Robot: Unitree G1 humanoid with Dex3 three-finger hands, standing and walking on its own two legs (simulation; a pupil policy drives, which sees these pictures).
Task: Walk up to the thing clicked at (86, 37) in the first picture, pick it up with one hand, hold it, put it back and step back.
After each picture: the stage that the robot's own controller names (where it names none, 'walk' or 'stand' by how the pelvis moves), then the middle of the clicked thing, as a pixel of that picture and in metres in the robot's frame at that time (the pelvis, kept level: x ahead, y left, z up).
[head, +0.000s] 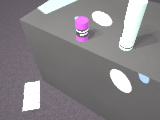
stand; (82, 29) +0.68 +0.03 -0.01
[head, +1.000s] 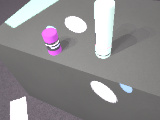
walk; (52, 42) +0.56 +0.19 +0.01
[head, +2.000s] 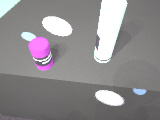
rise first; (41, 54) +0.42 +0.18 +0.03
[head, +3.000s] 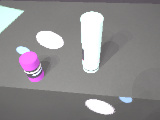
stand; (32, 67) +0.41 +0.24 +0.01
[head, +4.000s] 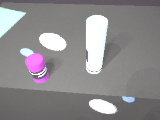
stand; (37, 68) +0.42 +0.21 -0.01
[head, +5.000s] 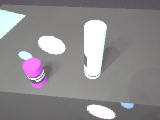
stand; (35, 73) +0.40 +0.22 -0.01
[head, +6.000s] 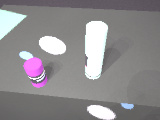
stand; (36, 73) +0.40 +0.22 -0.01
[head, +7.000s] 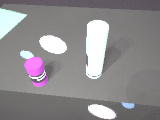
stand; (37, 72) +0.40 +0.22 -0.01
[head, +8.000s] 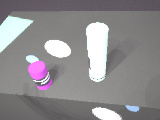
rise first; (40, 76) +0.39 +0.23 -0.01
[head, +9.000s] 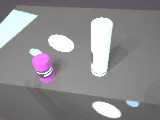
go down; (44, 68) +0.42 +0.23 -0.01
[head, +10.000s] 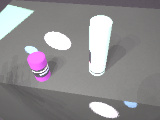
go down; (39, 67) +0.42 +0.22 +0.00
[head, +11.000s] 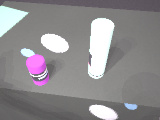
go down; (38, 70) +0.41 +0.20 +0.00
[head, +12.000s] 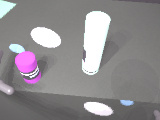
close in; (29, 68) +0.40 +0.22 +0.01
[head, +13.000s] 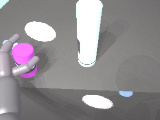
close; (25, 61) +0.41 +0.22 +0.04
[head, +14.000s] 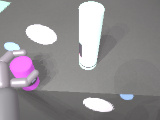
lift; (26, 74) +0.36 +0.21 +0.04
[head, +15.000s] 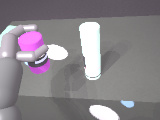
lift; (35, 53) +0.35 +0.17 +0.20
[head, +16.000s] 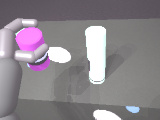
hold; (34, 50) +0.33 +0.16 +0.22
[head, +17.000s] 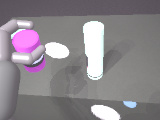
hold; (30, 52) +0.33 +0.18 +0.21
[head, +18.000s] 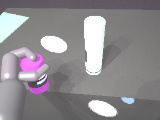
crouch; (35, 74) +0.32 +0.18 +0.11
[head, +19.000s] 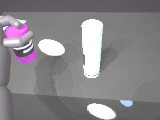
lower; (21, 43) +0.41 +0.22 +0.17
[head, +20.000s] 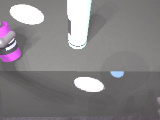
lower; (4, 42) +0.47 +0.25 +0.07
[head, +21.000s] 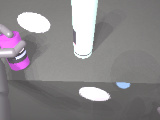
lower; (14, 51) +0.43 +0.23 +0.07
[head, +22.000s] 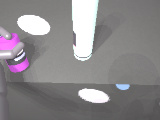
lower; (13, 53) +0.43 +0.24 +0.06
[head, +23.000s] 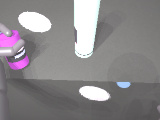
lower; (13, 50) +0.44 +0.24 +0.07
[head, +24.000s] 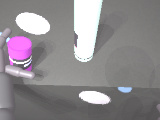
withdraw; (20, 56) +0.40 +0.21 +0.06
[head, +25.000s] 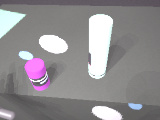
sink last; (38, 75) +0.37 +0.21 +0.03
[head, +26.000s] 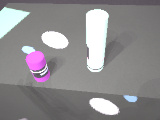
stand; (38, 67) +0.41 +0.22 +0.03
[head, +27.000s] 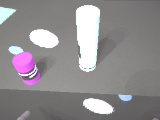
stand; (27, 69) +0.39 +0.23 +0.04
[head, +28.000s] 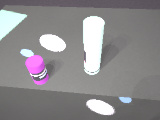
stand; (37, 70) +0.42 +0.22 -0.01
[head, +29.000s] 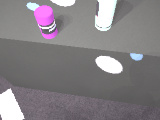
walk; (46, 23) +0.55 +0.17 +0.03
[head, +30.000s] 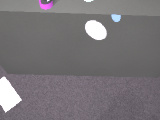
walk; out of the picture +0.76 +0.22 +0.01
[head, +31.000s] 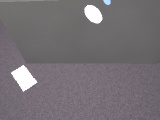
stand; out of the picture +1.07 +0.26 +0.01
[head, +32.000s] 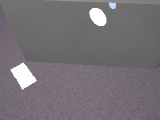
stand; out of the picture +1.08 +0.20 +0.00
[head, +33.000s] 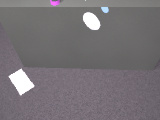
stand; out of the picture +1.08 +0.23 -0.01
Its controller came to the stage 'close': yes
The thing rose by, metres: 0.21
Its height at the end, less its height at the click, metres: +0.00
